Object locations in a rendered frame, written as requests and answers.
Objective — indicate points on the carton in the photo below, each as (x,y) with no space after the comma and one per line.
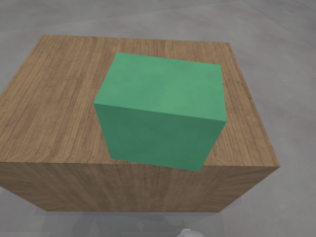
(161,111)

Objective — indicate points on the pedestal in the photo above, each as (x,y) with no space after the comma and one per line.
(53,152)

